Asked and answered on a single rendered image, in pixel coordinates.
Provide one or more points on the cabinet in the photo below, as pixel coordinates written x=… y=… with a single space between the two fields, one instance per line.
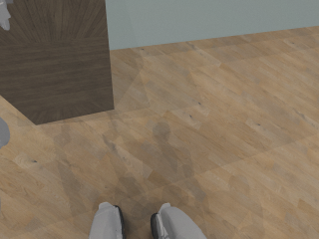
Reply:
x=55 y=59

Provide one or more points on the robot left upper arm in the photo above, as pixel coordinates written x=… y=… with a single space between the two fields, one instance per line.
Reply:
x=4 y=137

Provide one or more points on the left robot shin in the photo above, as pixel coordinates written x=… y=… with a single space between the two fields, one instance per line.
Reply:
x=106 y=204

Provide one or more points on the robot shin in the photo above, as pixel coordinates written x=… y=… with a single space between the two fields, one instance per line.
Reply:
x=166 y=205
x=106 y=204

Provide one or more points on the robot left hand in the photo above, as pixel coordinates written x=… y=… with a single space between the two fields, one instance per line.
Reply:
x=4 y=16

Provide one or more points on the right robot shin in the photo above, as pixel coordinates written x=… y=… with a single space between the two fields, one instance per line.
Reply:
x=166 y=205

